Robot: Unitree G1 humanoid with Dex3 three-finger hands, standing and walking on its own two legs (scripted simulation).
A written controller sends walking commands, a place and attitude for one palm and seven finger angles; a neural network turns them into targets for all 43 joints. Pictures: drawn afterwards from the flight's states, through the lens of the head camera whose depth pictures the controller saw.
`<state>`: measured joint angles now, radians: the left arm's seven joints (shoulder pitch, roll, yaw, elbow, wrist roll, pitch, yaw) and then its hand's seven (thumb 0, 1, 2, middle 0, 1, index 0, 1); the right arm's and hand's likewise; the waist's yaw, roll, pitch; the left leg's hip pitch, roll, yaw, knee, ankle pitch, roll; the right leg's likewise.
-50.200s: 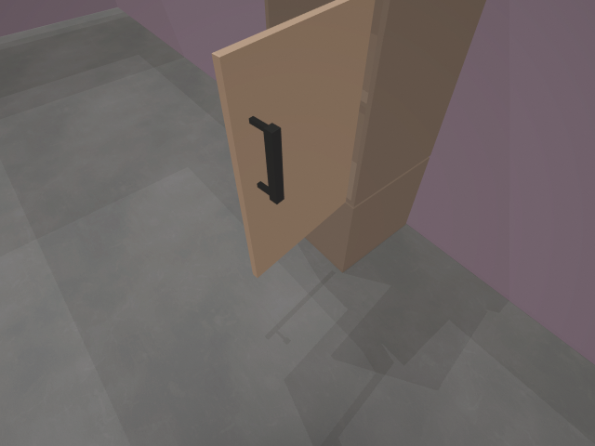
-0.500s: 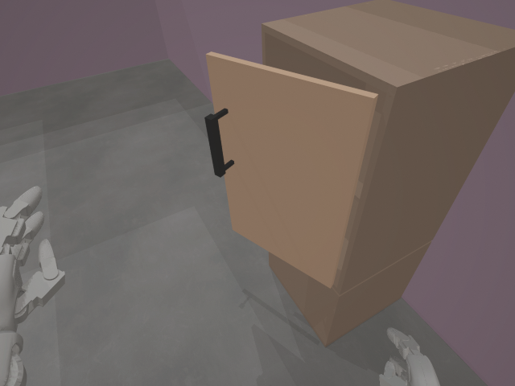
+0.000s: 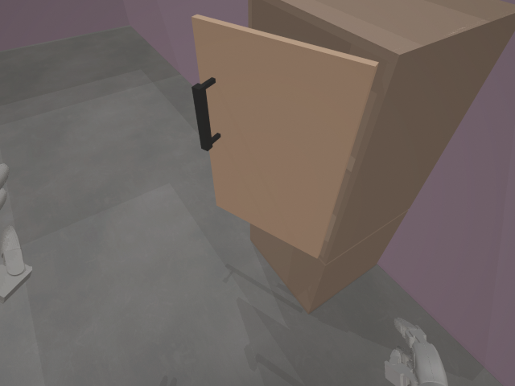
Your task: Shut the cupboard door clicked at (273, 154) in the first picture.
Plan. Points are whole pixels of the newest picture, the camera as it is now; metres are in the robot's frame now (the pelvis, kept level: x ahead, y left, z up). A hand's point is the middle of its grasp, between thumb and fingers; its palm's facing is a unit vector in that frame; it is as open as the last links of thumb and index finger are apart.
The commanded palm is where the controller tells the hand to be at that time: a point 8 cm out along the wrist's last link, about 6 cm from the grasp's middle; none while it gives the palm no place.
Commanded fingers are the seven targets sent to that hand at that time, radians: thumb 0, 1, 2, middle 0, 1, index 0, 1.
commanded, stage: step back with the hand held close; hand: left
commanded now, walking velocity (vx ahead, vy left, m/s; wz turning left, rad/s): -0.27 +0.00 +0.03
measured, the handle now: (208, 115) +0.68 +0.16 +0.05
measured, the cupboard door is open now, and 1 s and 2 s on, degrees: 23 23 23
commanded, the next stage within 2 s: stop stepping back and stand still in 0.78 s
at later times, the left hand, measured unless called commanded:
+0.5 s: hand out of the picture +0.10 +0.25 +0.18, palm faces +0.53 -0.74 -0.42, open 7.4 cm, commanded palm +0.03 +0.29 +0.18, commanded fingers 0.00 0.90 0.90 -0.20 -0.30 -0.20 -0.30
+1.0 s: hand out of the picture -0.04 +0.27 +0.18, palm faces +0.53 -0.77 -0.36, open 7.4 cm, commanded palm -0.08 +0.29 +0.18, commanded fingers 0.00 0.90 0.90 -0.20 -0.30 -0.20 -0.30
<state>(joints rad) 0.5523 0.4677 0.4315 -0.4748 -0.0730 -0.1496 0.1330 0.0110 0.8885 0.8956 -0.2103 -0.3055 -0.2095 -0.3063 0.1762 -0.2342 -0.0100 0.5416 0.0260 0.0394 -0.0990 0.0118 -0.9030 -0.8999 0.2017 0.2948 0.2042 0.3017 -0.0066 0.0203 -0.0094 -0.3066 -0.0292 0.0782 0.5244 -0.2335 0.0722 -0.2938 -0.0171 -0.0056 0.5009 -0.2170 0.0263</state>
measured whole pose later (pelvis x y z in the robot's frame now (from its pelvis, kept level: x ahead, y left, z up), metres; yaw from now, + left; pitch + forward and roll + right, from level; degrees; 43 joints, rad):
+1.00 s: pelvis -0.22 -0.01 -0.01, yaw +1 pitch +2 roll +0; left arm 0.50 0.41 0.41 -0.52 -0.05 -0.22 0.17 0.01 0.89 0.90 -0.21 -0.31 -0.21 -0.31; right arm 0.20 -0.16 0.02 0.69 0.01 -0.09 -0.08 0.01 -0.90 -0.90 0.21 0.30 0.21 0.30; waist 0.07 -0.07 -0.08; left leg -0.54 -0.01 0.08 0.82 -0.30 -0.04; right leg -0.16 -0.02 0.05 0.55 -0.41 0.02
